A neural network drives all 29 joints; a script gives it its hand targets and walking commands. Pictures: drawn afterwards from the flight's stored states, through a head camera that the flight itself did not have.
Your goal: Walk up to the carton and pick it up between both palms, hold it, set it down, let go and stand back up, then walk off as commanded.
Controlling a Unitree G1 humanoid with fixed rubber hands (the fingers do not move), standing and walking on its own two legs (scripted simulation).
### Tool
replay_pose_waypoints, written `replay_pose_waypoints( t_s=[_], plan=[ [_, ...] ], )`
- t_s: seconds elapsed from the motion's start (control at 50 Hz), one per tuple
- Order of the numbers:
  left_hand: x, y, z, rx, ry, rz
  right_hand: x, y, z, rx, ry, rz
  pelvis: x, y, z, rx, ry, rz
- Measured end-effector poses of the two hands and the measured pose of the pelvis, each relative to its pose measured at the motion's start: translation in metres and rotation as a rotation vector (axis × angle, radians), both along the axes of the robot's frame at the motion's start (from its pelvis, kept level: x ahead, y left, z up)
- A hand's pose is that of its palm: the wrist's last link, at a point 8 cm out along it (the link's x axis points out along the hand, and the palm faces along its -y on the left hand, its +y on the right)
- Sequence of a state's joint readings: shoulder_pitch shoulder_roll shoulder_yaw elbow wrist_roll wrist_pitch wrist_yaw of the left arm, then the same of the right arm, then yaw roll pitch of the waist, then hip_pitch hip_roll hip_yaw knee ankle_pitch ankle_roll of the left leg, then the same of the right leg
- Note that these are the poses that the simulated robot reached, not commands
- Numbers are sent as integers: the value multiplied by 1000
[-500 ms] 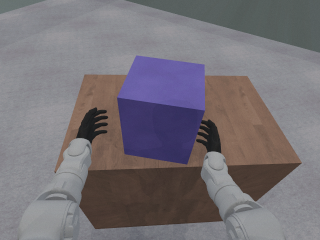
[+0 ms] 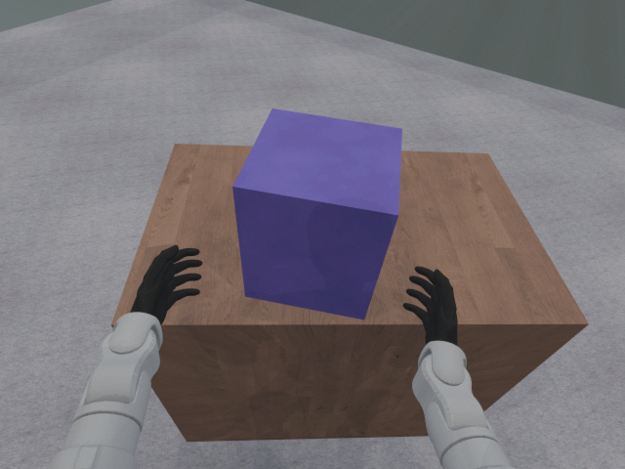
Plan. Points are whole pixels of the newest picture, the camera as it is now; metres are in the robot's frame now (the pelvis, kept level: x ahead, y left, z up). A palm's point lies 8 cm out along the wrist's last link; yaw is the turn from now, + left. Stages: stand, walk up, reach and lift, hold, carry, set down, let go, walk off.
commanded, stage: set down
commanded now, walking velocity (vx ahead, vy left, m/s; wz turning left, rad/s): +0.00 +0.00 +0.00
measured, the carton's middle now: (319, 217) +0.49 -0.02 +0.03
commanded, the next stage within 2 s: none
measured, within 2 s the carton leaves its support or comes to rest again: neither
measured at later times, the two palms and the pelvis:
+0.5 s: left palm (114, 363) +0.24 +0.23 +0.03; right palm (439, 372) +0.23 -0.16 +0.02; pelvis +0.03 +0.00 +0.00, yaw +0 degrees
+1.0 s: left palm (117, 385) +0.22 +0.23 +0.01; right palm (446, 382) +0.22 -0.17 +0.01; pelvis +0.05 +0.00 +0.00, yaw +0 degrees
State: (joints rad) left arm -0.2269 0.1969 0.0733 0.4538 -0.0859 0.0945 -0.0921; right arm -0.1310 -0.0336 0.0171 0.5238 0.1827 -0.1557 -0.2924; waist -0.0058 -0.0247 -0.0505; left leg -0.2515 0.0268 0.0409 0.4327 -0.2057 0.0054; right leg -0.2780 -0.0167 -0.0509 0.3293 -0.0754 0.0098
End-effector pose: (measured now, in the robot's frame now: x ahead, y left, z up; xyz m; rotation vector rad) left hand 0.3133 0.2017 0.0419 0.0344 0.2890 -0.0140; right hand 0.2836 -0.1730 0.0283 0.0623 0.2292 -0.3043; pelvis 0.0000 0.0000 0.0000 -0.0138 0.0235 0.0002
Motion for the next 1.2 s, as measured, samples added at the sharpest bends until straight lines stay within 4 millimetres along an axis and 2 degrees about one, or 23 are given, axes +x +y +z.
replay_pose_waypoints(
  t_s=[0.12,0.28,0.38,0.48,0.62,0.82,1.04,1.12,1.2],
  plan=[
    [-29,13,-5,21,11,22,-24,-3,-2,10,4,-4,4,-2,1,2,-2,0],
    [-54,27,-3,66,-1,16,-41,4,5,19,9,23,9,-1,2,0,-11,0],
    [-66,31,-9,72,27,19,-50,8,-5,25,81,38,17,1,2,-3,-25,0],
    [-71,31,-14,83,59,15,-51,9,-12,39,116,42,26,2,3,-6,-25,0],
    [-66,26,-13,99,80,2,-46,9,-20,63,140,52,37,3,3,-7,-8,-1],
    [-73,29,-31,99,173,10,-49,3,-23,62,114,33,51,4,3,-10,13,-1],
    [-92,28,-33,101,162,8,-63,0,-17,64,66,47,43,4,4,-9,2,-1],
    [-103,28,-42,101,200,14,-71,-4,-19,57,76,52,37,2,4,-6,-7,-1],
    [-116,28,-54,101,254,26,-81,-11,-30,58,133,48,33,-1,4,-3,-15,-1]
  ],
)
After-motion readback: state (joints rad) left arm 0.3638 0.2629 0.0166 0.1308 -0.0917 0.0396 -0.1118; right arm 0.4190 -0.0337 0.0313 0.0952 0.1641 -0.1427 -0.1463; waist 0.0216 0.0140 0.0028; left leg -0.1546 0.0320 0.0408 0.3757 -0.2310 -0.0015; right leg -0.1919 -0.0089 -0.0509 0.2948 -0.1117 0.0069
